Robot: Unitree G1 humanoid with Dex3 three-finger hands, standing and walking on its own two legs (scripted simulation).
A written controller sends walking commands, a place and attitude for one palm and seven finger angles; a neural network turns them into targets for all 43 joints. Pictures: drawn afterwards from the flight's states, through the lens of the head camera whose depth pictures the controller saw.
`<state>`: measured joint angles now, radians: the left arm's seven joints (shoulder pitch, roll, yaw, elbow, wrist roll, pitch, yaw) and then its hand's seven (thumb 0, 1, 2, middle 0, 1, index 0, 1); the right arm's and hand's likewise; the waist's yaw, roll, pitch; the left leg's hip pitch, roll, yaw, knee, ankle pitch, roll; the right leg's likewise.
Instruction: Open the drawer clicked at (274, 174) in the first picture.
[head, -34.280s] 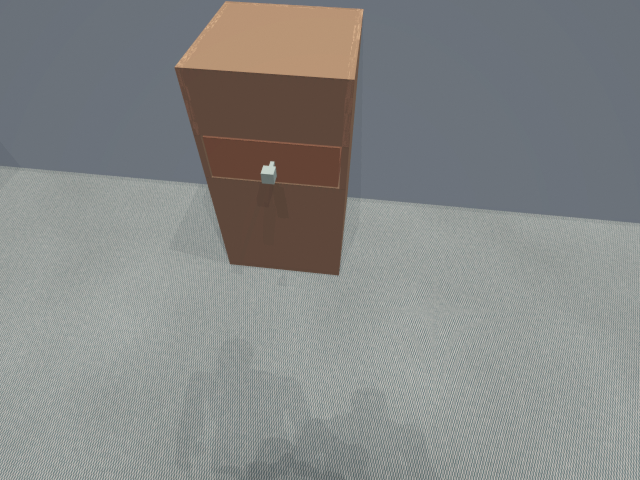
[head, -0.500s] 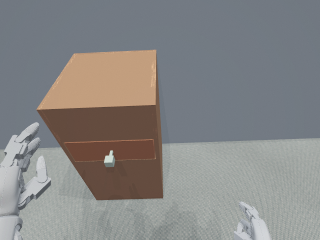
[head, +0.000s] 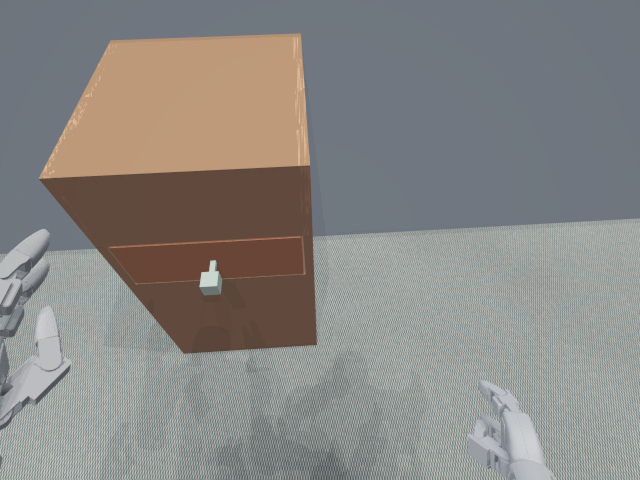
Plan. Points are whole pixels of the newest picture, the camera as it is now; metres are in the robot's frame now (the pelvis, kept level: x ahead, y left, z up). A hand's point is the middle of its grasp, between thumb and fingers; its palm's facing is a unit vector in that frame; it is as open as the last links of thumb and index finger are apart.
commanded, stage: step back with the hand held close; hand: left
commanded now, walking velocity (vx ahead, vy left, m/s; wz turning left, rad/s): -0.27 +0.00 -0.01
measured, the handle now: (212, 276) +0.51 +0.27 -0.24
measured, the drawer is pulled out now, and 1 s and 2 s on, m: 0.00 0.00 0.00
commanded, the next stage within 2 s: stop stepping back and stand still in 1.20 s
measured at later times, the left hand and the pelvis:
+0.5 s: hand (20, 462) +0.12 +0.23 +0.16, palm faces +0.33 -0.81 -0.49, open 7.4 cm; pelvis -0.07 -0.01 -0.01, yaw +0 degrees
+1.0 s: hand out of the picture +0.07 +0.21 +0.14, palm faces +0.30 -0.80 -0.52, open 7.4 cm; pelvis -0.13 -0.02 -0.02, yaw +0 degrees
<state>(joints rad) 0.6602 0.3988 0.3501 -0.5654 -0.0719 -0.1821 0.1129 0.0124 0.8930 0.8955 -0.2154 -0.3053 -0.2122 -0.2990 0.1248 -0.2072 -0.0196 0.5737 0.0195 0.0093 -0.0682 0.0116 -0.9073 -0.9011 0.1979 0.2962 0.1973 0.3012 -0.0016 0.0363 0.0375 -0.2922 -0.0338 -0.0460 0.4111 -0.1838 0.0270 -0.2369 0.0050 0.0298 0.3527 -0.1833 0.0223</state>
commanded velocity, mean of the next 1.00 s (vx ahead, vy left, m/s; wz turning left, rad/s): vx -0.36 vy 0.00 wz -0.02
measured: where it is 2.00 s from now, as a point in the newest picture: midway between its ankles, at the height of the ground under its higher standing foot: outside the picture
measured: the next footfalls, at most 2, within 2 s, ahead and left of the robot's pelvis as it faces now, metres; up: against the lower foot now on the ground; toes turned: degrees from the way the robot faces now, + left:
right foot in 0.92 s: -0.24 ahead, -0.10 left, +0.00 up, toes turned +3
right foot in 1.32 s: -0.13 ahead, -0.15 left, +0.00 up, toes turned -2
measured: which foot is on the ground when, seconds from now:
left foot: down 0.00-1.00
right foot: down 0.00-0.70, up 0.72-0.90, down 0.92-1.00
